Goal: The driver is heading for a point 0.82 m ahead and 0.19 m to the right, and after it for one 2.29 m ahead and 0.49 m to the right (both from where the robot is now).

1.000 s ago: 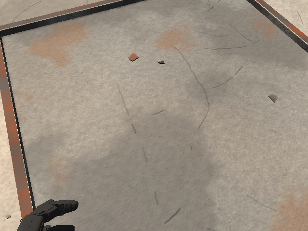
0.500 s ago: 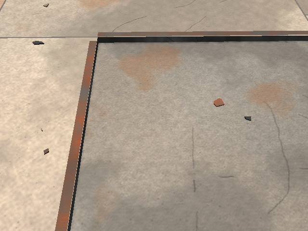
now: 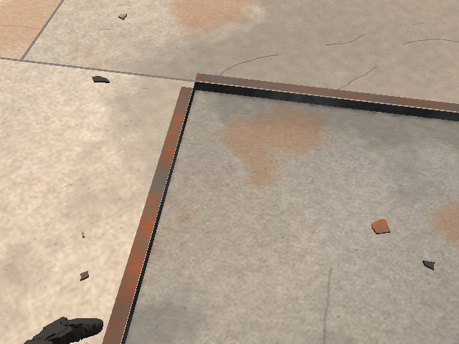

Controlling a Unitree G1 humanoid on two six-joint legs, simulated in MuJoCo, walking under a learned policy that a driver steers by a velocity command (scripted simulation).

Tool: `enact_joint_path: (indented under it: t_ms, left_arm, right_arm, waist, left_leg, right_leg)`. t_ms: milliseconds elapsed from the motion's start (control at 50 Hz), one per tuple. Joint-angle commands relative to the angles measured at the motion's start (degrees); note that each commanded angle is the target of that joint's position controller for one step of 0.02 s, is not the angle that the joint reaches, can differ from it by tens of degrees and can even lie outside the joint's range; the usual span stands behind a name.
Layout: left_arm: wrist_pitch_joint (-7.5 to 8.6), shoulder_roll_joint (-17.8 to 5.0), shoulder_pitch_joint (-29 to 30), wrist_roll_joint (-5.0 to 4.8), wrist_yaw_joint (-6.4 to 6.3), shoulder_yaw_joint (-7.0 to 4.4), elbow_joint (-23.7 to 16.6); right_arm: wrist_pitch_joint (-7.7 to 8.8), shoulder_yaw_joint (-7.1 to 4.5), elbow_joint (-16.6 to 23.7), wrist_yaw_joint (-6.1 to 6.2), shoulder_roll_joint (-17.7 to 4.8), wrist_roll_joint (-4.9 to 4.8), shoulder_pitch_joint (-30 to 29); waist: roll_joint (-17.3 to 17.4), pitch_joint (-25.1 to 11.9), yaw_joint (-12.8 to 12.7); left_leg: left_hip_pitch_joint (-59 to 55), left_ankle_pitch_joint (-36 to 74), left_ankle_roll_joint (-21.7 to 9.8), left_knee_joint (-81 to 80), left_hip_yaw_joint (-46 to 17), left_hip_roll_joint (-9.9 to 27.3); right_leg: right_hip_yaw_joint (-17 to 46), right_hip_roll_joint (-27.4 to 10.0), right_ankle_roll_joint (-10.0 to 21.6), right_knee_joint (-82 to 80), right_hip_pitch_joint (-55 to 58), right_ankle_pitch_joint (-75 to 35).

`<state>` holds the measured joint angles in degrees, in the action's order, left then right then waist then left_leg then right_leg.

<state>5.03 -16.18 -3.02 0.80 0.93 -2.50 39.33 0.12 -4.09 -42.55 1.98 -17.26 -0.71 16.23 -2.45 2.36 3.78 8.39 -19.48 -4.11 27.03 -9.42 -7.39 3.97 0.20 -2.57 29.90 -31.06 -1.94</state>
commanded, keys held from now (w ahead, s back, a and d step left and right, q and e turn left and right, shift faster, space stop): e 0.46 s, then w+e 0.42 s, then w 0.02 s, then w+q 0.10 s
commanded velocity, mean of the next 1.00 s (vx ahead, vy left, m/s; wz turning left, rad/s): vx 0.20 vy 0.00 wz -0.35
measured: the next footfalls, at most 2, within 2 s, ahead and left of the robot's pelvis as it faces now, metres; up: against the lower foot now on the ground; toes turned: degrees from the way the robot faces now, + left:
right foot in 0.02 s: +0.20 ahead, -0.12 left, +0.00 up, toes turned +3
left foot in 0.40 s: +0.15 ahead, +0.12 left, +0.00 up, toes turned -13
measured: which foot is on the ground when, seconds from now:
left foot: down 0.00-0.04, up 0.06-0.38, down 0.40-0.90, up 0.92-1.00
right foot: up 0.00-0.00, down 0.02-0.42, up 0.44-0.88, down 0.90-1.00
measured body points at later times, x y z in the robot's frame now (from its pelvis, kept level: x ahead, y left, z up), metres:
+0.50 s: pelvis +0.08 +0.01 +0.00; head +0.11 +0.02 +0.45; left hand +0.27 +0.27 -0.11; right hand +0.14 -0.29 -0.10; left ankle +0.11 +0.12 -0.74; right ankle +0.12 -0.12 -0.70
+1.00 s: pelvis +0.19 -0.10 +0.00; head +0.20 -0.13 +0.45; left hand +0.46 +0.05 -0.08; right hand +0.10 -0.39 -0.13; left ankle +0.16 +0.08 -0.65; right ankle +0.16 -0.18 -0.73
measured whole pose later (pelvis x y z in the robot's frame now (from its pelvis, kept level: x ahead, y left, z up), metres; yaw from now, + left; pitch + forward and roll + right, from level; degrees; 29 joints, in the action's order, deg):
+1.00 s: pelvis +0.19 -0.10 +0.00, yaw -27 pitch +2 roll +0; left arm 2.1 -16.4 -10.1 -0.9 1.7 -2.9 37.0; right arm 4.4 -4.2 -45.7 -0.5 -19.1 -1.6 18.6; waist 1.7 0.9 2.5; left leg 22.4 -23.8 0.8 65.2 1.2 5.3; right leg -2.3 1.7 3.7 32.4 -18.5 16.1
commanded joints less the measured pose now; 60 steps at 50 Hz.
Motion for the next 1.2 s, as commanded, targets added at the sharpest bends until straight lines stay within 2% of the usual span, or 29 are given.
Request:
enact_joint_path:
  t_ms: [20, 40, 60, 80, 100, 120, 140, 180, 240, 340, 400, 420, 440, 460, 480, 500, 540, 640, 780, 840, 880, 900, 920, 940, 960, 1000, 1020, 1080, 1200]
  left_arm:
    - [1.84, -6.89, -4.84, 1.0, 0.24, -2.32, -1.87]
    - [2.27, -8.79, -7.31, 2.1, 0.04, -2.34, -1.74]
    - [1.83, -9.21, -7.52, 3.12, 0.02, -1.9, -1.56]
    - [0.99, -4.73, -8.8, 1.06, 0.41, -1.04, -0.14]
    - [0.36, -3.47, -7.27, -0.57, 0.89, -0.45, -0.5]
    - [-0.57, -4.44, -5.93, -0.79, 1.1, -0.67, -0.45]
    - [-1.36, -5.93, -3.79, -0.98, 1.15, -0.99, -1.04]
    - [-2.77, -9.55, -2.21, -0.65, 0.47, -2.39, -1.6]
    - [-3.88, -9.32, -2.81, -0.7, -0.64, -2.99, -1.9]
    - [-5.44, -9.33, -3.18, -1.55, -1.94, -3.78, -2.19]
    - [-6.68, -9.02, -2.68, -2.28, -2.71, -3.86, -2.49]
    - [-6.81, -7.58, -3.85, -2.18, -2.81, -3.41, -2.57]
    - [-6.44, -5.72, -1.77, -2.17, -2.69, -3.02, -4.82]
    - [-5.76, -8.14, -4.04, -1.48, -2.52, -3.83, -4.23]
    - [-5.69, -10.28, -6.81, -1.53, -2.23, -4.77, -2.62]
    - [-6.15, -10.06, -8.73, -1.8, -2.12, -4.95, -1.15]
    - [-6.6, -7.91, -8.2, -1.5, -1.92, -4.33, -0.99]
    - [-5.12, -5.65, -0.36, -2.07, -0.55, -3.04, -5.22]
    - [-4.42, -4.46, 1.94, -2.26, 1.36, -1.8, -8.07]
    - [-4.63, -5.24, 0.21, -2.32, 1.79, -2.0, -8.27]
    - [-4.87, -7.9, -9.44, -2.24, 1.45, -3.83, -5.33]
    - [-5.1, -11.53, -19.72, -2.63, 0.7, -5.74, -2.61]
    - [-4.59, -18.93, -22.83, -2.4, -0.2, -6.46, -3.03]
    - [-3.15, -15.13, -22.69, -2.1, 0.18, -5.18, -3.88]
    - [-2.15, -11.67, -20.39, -1.57, 0.45, -3.95, -3.42]
    - [-1.51, -7.55, -13.98, -1.21, 0.52, -2.46, -3.56]
    - [-1.23, -6.58, -11.5, -0.63, 0.48, -2.01, -3.83]
    - [0.12, -6.98, -10.65, -0.2, 0.13, -2.23, -2.61]
    - [1.03, -7.65, -13.1, -0.31, -1.01, -2.33, 0.7]
  right_arm:
    - [0.62, -0.91, 2.83, 0.33, -5.26, 0.44, -1.77]
    - [1.07, -0.02, 3.31, 0.13, -2.78, 1.52, 0.04]
    - [1.34, 0.81, 1.58, -0.16, -0.74, 1.46, 10.21]
    - [0.89, 0.61, 0.43, -0.58, -4.08, 1.38, 12.55]
    - [-0.06, -0.33, 0.71, -0.62, -7.5, 1.0, 7.62]
    - [-1.08, -0.65, 1.28, -0.31, -7.52, 0.93, 2.69]
    - [-2.07, -1.01, 2.0, -0.08, -7.73, 1.06, 0.03]
    - [-2.85, -1.03, 2.38, 0.47, -6.52, 0.7, -1.85]
    - [-2.14, -0.65, 1.12, 1.17, -4.06, 0.69, -1.16]
    - [-0.85, -0.69, 1.22, 0.54, -3.75, 0.52, -3.1]
    - [0.28, -1.16, 0.18, -0.31, -4.38, 0.63, -0.38]
    - [0.46, -1.91, 0.34, -0.14, -7.34, 1.28, 1.04]
    - [0.21, -3.1, 0.25, 0.1, -12.44, 2.76, 0.77]
    - [0.54, -2.72, 2.12, 0.03, -11.24, 4.26, -3.45]
    - [0.99, -1.74, 3.6, 0.43, -8.22, 3.91, -6.35]
    - [1.34, -1.39, 3.97, 0.68, -6.71, 2.53, -8.05]
    - [1.81, -1.01, 3.36, 1.03, -6.18, 0.51, -6.49]
    - [2.51, -1.57, 1.52, 1.03, -7.97, 1.05, 0.85]
    - [3.45, -3.18, 0.62, -0.99, -11.21, -0.23, 1.38]
    - [3.22, -3.65, 0.2, -1.81, -12.02, -1.32, 0.55]
    - [3.16, -3.16, 0.28, -1.8, -10.89, -1.45, -0.61]
    - [3.48, -1.97, 0.57, -1.79, -7.87, -0.24, 0.15]
    - [4.56, 0.5, 5.23, -2.11, -1.15, 2.43, -0.02]
    - [6.14, -0.35, 4.5, -2.37, -5.81, -0.11, -2.09]
    - [6.72, -1.21, 5.08, -2.77, -9.09, -2.17, -4.58]
    - [6.65, -1.11, 3.23, -2.64, -8.62, -0.57, -4.28]
    - [6.11, -1.23, 2.47, -2.88, -8.35, -0.2, -2.86]
    - [4.34, -0.66, 0.71, -3.39, -5.67, -0.4, -0.3]
    - [4.44, 0.73, 3.53, -4.06, -2.21, -0.66, -9.52]
  waist:
    - [8.19, -7.84, -4.85]
    - [3.41, -12.96, -4.75]
    - [-8.76, -18.79, -0.6]
    - [-11.13, -21.75, -0.74]
    - [-5.87, -16.3, -2.46]
    - [-2.99, -12.79, -3.15]
    - [-1.99, -8.56, -3.04]
    - [-4.34, -5.01, -2.67]
    - [-6.33, -7.5, -2.93]
    - [-6.75, -8.67, -3.8]
    - [-6.09, -7.61, -1.7]
    - [-2.25, -7.54, -1.66]
    - [12.88, -3.87, -2.72]
    - [17.19, -3.76, -3.28]
    - [12.47, -4.77, -4.63]
    - [9.76, -4.44, -5.43]
    - [10.05, -2.51, -3.55]
    - [9.85, -0.15, 1.71]
    - [10.81, 1.76, 1.69]
    - [10.31, 1.31, -0.57]
    - [7.16, -3.85, -6.36]
    - [1.18, -9.8, -10.98]
    - [-17.94, -13.22, -9.24]
    - [-9.98, -15.93, -11.83]
    - [-7.57, -9.62, -11.0]
    - [-2.86, -4.25, -7.32]
    - [-3.69, -2.93, -5.31]
    - [-1.67, -2.16, -3.22]
    - [-0.39, 2.36, -6.3]
  left_leg:
    - [-2.16, 34.73, -3.0, 6.63, -7.51, 12.36]
    - [0.74, 26.18, -0.72, 14.9, -5.04, 8.43]
    - [11.42, -5.59, 3.37, 27.97, -2.18, 2.66]
    - [15.28, -19.25, 6.03, 33.61, -0.88, 4.1]
    - [17.86, -18.65, 7.41, 35.53, -0.37, 5.85]
    - [19.79, -16.11, 8.31, 36.55, 1.06, 6.36]
    - [21.01, -14.6, 8.79, 34.89, 2.13, 6.78]
    - [17.99, -12.24, 8.5, 27.66, 3.85, 6.69]
    - [12.93, -8.43, 8.22, 20.14, 5.24, 5.0]
    - [9.12, -1.37, 7.02, 10.76, 4.63, 4.63]
    - [1.24, 6.5, 4.44, -2.08, 6.15, 4.94]
    - [-3.35, 5.68, 1.88, -6.34, 1.01, 11.63]
    - [-1.47, 3.77, -4.96, -11.48, -12.02, 21.93]
    - [2.32, 12.6, -10.37, -13.26, -19.01, 29.52]
    - [1.79, 11.66, -9.92, -12.84, -15.75, 28.27]
    - [0.1, 5.3, -6.96, -12.69, -10.96, 24.74]
    - [-4.65, -1.57, -5.14, -13.86, -7.82, 22.89]
    - [-10.82, -1.31, -5.65, -17.45, -2.37, 23.09]
    - [-5.08, 3.51, -5.39, -17.53, 7.34, 24.06]
    - [-3.64, 6.19, -4.37, -14.05, 9.44, 25.47]
    - [2.69, 21.14, -1.36, -0.17, 15.83, 22.62]
    - [11.65, 21.06, 1.81, 16.5, 19.81, 18.89]
    - [35.23, -12.05, 6.59, 39.09, 18.91, 9.89]
    - [42.16, -13.15, 6.23, 47.39, 7.54, 8.87]
    - [45.23, -8.4, 4.44, 48.47, 6.92, 12.14]
    - [40.01, 1.24, 3.28, 42.03, 6.9, 16.23]
    - [36.02, 4.61, 3.36, 39.53, 6.49, 17.19]
    - [33.27, 11.38, 4.54, 36.83, 6.73, 16.29]
    - [29.89, 28.02, 4.21, 14.52, 8.06, 11.62]
  right_leg:
    - [-1.49, -0.69, 3.76, -7.27, 13.01, -8.19]
    - [4.3, -7.2, 6.5, -5.57, 23.49, -27.91]
    - [18.21, -18.67, 17.37, -2.12, 37.83, -45.59]
    - [28.25, -22.22, 22.13, -4.99, 37.91, -32.65]
    - [27.53, -19.35, 20.47, -7.21, 33.65, -17.06]
    - [25.89, -16.54, 18.01, -8.9, 30.14, -4.91]
    - [24.3, -14.78, 16.49, -10.79, 25.38, 3.37]
    - [20.87, -11.13, 13.98, -13.75, 18.36, 11.18]
    - [18.25, -8.5, 13.65, -14.09, 17.36, 11.24]
    - [20.97, -8.26, 13.69, -14.48, 16.36, 16.48]
    - [20.33, -5.48, 10.6, -11.87, 11.58, 20.22]
    - [17.74, -2.85, 7.81, -7.06, 6.46, 24.76]
    - [6.5, 5.2, 4.5, 4.81, -2.98, 30.57]
    - [3.47, 5.7, 2.25, 20.02, -3.23, 35.55]
    - [4.72, 3.69, 1.59, 27.96, -3.37, 32.26]
    - [4.01, 2.79, 1.05, 30.41, -4.94, 27.8]
    - [3.04, 0.67, -0.26, 34.7, -11.22, 22.1]
    - [-0.85, -2.16, -2.14, 25.81, -14.34, 17.05]
    - [-6.14, -3.61, 1.38, 10.36, -1.73, 17.49]
    - [-8.21, -2.57, 4.47, 5.83, 4.66, 18.21]
    - [-10.82, 1.73, 7.54, 0.7, 22.05, 15.5]
    - [-3.96, -0.71, 10.22, -1.08, 37.5, 16.56]
    - [28.41, -17.81, 19.59, -8.93, 50.9, 24.17]
    - [39.51, -22.69, 23.92, -16.63, 49.77, 31.73]
    - [31.35, -21.44, 21.62, -16.08, 45.84, 28.6]
    - [18.12, -16.26, 17.39, -15.85, 34.87, 17.69]
    - [13.47, -14.34, 16.12, -17.28, 30.35, 11.22]
    - [4.23, -12.68, 15.19, -19.99, 26.58, -4.14]
    - [-7.7, -10.4, 10.94, -24.49, 24.72, -6.07]
Velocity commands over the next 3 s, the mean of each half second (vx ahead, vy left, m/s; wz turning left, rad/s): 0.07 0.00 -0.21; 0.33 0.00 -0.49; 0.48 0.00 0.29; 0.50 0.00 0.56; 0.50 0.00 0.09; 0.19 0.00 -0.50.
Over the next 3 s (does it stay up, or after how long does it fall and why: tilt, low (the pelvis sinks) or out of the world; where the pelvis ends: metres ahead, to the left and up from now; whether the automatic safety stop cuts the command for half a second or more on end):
stays up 1.12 -0.28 0.00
